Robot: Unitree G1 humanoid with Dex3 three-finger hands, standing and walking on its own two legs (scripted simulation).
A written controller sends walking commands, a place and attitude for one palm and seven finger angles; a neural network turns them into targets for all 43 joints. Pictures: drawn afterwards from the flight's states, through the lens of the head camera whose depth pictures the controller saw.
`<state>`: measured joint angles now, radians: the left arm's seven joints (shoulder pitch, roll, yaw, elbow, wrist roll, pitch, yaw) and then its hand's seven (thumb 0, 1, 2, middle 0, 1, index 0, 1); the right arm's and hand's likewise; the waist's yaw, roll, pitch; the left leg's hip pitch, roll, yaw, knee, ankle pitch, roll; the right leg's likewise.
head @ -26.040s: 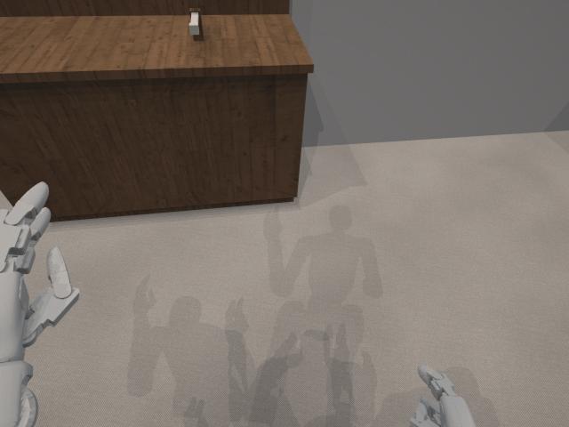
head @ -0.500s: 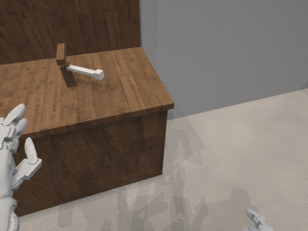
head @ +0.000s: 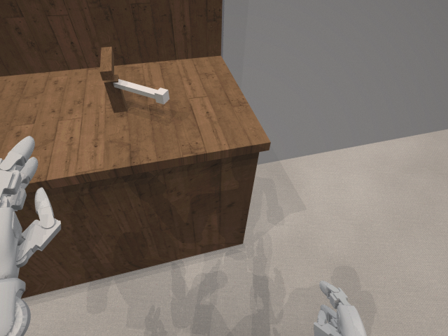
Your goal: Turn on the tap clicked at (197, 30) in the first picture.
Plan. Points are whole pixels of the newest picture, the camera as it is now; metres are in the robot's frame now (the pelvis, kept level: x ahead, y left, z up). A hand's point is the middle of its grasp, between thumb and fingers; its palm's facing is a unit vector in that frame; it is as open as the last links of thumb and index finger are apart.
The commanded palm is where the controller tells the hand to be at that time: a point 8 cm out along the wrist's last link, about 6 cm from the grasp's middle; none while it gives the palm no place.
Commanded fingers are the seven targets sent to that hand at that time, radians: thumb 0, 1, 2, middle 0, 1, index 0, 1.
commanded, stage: stop stepping back and stand still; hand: left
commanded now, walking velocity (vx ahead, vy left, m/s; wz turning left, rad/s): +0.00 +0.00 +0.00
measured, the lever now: (162, 96) +0.65 +0.22 +0.07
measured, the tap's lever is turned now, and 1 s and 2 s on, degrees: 51 51 51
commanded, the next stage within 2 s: stand and check the lever's angle in 0.24 s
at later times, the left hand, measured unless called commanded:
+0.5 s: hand (64, 220) +0.22 +0.24 +0.16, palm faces +0.39 -0.85 -0.36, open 7.5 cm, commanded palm +0.17 +0.27 +0.18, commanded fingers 0.00 0.90 0.90 -0.20 -0.30 -0.20 -0.30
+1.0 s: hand (75, 202) +0.25 +0.24 +0.16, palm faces +0.45 -0.81 -0.36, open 7.5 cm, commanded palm +0.20 +0.27 +0.18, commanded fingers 0.00 0.90 0.90 -0.20 -0.30 -0.20 -0.30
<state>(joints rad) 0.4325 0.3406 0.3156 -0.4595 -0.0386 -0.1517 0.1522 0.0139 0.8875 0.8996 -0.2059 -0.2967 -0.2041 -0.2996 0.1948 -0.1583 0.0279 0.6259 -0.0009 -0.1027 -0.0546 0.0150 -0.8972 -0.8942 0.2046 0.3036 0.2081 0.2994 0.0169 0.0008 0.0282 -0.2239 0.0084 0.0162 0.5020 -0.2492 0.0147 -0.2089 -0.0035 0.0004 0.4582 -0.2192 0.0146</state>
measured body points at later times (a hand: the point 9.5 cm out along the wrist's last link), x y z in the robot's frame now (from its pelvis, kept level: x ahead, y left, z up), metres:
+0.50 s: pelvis +0.01 -0.01 +0.00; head +0.01 +0.00 +0.45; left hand +0.19 +0.28 +0.18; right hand +0.19 -0.25 -0.07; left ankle +0.01 +0.11 -0.74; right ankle +0.02 -0.13 -0.74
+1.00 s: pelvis +0.04 -0.01 -0.01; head +0.02 -0.02 +0.44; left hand +0.22 +0.28 +0.18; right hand +0.18 -0.24 -0.11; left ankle +0.01 +0.11 -0.74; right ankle +0.02 -0.13 -0.74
